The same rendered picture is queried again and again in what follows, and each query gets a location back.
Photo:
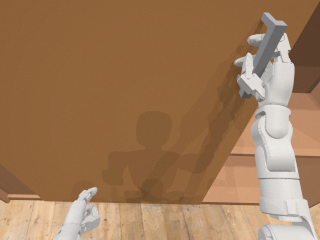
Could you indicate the handle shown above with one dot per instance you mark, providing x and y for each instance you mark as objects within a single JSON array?
[{"x": 271, "y": 39}]

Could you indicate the right robot hand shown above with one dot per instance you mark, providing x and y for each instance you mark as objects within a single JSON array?
[{"x": 277, "y": 78}]

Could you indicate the robot right upper arm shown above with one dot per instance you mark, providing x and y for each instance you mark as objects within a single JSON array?
[{"x": 284, "y": 232}]

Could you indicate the wardrobe door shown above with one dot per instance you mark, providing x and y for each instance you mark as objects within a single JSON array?
[
  {"x": 11, "y": 184},
  {"x": 138, "y": 98}
]

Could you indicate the robot right forearm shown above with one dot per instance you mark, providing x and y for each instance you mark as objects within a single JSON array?
[{"x": 280, "y": 189}]

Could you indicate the robot left forearm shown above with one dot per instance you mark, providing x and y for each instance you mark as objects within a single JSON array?
[{"x": 69, "y": 232}]

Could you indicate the left robot hand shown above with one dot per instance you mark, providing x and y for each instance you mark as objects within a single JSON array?
[{"x": 79, "y": 212}]

